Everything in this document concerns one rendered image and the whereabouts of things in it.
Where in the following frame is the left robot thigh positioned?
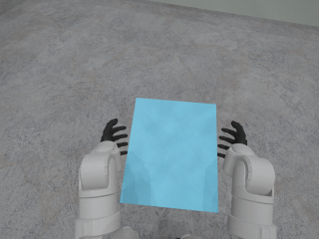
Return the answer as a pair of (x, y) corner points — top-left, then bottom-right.
(111, 228), (139, 239)

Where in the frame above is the right robot forearm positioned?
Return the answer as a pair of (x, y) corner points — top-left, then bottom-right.
(222, 143), (277, 239)

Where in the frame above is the right robot hand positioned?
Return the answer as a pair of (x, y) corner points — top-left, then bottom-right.
(217, 120), (247, 158)

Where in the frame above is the left robot forearm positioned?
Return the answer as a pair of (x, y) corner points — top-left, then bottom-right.
(74, 140), (123, 239)

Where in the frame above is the carton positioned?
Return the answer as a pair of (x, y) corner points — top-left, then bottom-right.
(120, 98), (218, 213)

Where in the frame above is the left robot hand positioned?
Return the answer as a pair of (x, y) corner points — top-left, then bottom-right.
(100, 119), (128, 155)

